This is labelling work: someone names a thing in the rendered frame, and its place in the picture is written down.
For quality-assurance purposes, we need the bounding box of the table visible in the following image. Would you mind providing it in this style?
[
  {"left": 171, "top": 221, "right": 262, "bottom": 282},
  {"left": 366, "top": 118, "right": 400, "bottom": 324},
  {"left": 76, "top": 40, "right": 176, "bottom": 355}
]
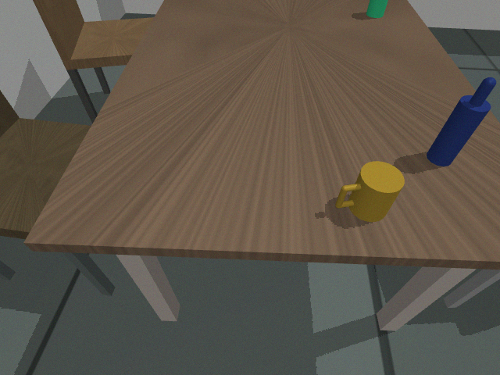
[{"left": 24, "top": 0, "right": 500, "bottom": 331}]

